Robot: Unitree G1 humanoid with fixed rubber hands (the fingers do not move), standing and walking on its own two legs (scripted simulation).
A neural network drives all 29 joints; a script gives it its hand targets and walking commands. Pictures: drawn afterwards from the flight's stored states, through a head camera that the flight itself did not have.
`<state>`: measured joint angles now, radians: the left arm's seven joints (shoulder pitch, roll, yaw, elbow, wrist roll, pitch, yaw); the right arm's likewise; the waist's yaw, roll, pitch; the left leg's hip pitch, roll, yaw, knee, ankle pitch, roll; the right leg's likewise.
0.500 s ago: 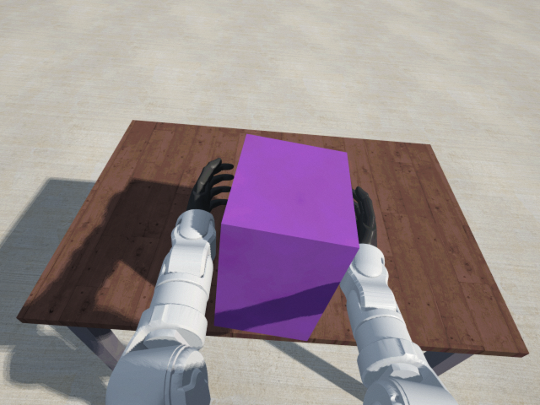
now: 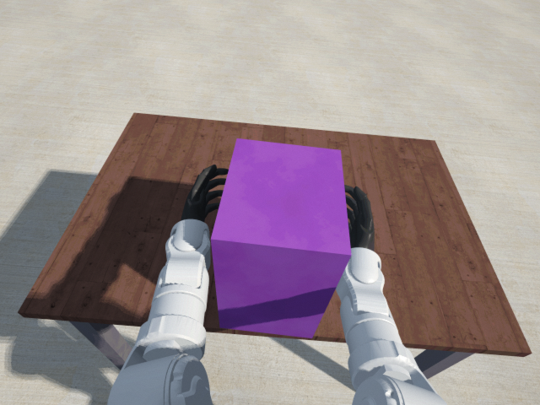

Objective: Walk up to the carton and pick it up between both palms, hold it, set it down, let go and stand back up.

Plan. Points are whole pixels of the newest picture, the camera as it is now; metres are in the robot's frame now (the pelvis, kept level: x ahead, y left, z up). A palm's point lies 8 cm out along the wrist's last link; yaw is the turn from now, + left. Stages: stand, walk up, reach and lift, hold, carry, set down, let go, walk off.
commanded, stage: set down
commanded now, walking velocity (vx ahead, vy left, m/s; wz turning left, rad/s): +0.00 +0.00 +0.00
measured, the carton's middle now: (276, 244) +0.37 -0.03 +0.03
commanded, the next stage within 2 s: none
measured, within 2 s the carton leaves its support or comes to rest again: neither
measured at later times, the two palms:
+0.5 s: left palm (199, 220) +0.39 +0.09 +0.06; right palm (360, 240) +0.35 -0.16 +0.06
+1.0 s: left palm (201, 228) +0.41 +0.10 +0.02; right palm (352, 254) +0.36 -0.16 +0.00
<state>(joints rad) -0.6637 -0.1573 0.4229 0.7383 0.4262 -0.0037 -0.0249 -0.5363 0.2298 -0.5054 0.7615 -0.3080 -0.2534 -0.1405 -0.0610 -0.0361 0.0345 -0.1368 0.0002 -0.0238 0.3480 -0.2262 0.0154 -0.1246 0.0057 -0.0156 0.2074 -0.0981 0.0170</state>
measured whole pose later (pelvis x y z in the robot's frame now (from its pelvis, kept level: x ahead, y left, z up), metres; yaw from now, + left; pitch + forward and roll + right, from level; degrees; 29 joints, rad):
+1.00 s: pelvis +0.01 +0.00 +0.00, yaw -1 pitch +6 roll -2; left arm -0.65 -0.13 0.37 0.82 0.42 -0.08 0.04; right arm -0.57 0.10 -0.41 1.04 -0.26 -0.42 -0.15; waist -0.05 -0.03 0.05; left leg -0.23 0.01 0.03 0.39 -0.26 0.02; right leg -0.23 0.00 -0.02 0.26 -0.13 0.02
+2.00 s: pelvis -0.04 -0.01 -0.01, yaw -1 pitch -1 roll -1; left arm -0.44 0.16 -0.02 0.70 -0.11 0.01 0.05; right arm -0.33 0.00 -0.09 0.68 0.10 -0.06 -0.21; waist -0.03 -0.04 -0.03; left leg -0.23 0.01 0.01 0.48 -0.23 0.01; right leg -0.26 0.01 0.00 0.40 -0.13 0.01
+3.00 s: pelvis +0.00 -0.01 +0.00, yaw -2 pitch -4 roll -1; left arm 0.43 0.29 -0.09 -0.13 -0.19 0.07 -0.01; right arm 0.54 -0.02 0.07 -0.14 0.12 -0.04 -0.17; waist 0.05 -0.02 0.09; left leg -0.05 0.02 0.02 0.36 -0.25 0.00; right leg -0.09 0.02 0.01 0.31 -0.15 0.00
